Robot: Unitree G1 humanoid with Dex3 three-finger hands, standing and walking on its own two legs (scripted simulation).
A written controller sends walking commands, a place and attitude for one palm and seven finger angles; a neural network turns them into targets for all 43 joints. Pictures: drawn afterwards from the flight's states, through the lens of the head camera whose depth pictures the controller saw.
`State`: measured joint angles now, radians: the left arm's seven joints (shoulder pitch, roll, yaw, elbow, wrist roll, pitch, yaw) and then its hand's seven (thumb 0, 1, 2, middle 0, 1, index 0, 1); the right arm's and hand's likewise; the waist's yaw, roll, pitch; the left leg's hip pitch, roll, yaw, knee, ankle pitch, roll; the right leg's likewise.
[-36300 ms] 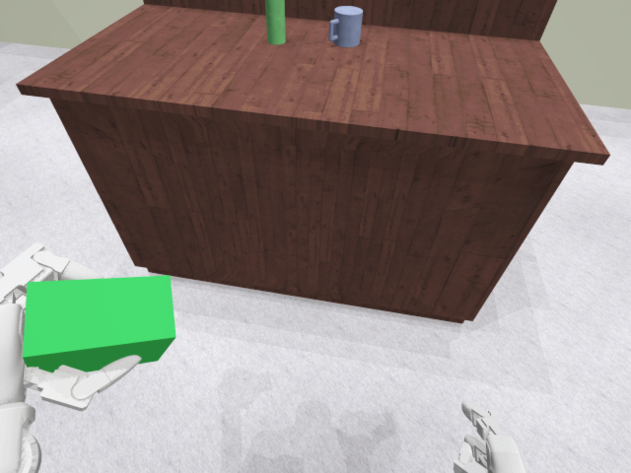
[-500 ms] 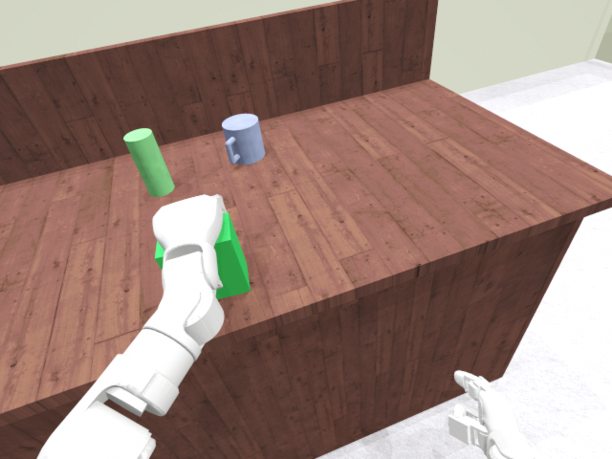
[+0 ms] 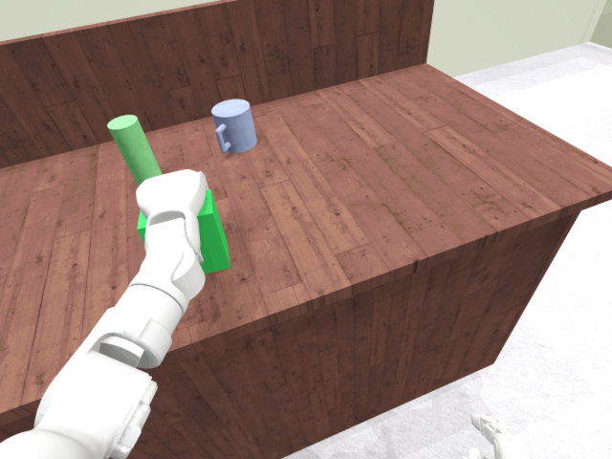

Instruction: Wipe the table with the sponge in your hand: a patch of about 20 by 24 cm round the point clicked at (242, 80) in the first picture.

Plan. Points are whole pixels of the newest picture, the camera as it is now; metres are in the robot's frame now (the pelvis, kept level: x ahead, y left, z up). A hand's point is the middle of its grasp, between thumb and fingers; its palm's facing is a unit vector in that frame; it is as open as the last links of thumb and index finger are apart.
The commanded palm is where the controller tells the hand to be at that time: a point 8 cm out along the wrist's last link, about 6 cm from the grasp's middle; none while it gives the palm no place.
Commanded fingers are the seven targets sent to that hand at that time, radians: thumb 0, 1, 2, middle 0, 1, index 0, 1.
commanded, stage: wipe forward along the third lane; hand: left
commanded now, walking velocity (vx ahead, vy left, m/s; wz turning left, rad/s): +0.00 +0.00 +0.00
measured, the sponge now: (190, 245) +0.40 +0.21 +0.08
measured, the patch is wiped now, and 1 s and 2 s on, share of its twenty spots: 0.85 1.00 1.00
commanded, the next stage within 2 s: wipe back along the third lane in 0.64 s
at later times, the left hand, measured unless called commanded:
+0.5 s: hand (176, 204) +0.45 +0.23 +0.13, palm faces -0.05 -0.01 -1.00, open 10.2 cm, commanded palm +0.43 +0.24 +0.16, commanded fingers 0.00 0.10 1.30 -1.20 -1.60 -1.20 -1.60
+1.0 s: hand (170, 198) +0.47 +0.25 +0.12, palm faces +0.03 -0.01 -1.00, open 10.2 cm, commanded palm +0.43 +0.23 +0.16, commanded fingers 0.00 0.10 1.30 -1.20 -1.60 -1.20 -1.60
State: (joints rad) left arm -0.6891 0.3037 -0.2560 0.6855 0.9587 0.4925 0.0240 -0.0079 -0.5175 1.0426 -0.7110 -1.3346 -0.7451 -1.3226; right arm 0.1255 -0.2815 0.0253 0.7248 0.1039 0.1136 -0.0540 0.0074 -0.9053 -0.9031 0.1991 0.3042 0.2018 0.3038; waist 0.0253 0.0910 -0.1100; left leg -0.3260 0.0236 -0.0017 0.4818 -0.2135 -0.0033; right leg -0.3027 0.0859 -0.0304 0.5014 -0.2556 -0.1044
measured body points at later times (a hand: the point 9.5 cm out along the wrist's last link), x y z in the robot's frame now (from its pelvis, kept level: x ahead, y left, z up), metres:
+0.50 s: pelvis +0.00 +0.02 +0.00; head +0.01 -0.02 +0.45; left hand +0.45 +0.23 +0.18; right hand +0.13 -0.24 -0.13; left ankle +0.02 +0.15 -0.74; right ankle +0.00 -0.05 -0.74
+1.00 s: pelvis +0.02 +0.05 +0.00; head +0.03 +0.03 +0.45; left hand +0.46 +0.25 +0.18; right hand +0.14 -0.20 -0.13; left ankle +0.02 +0.15 -0.74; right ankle +0.00 -0.05 -0.74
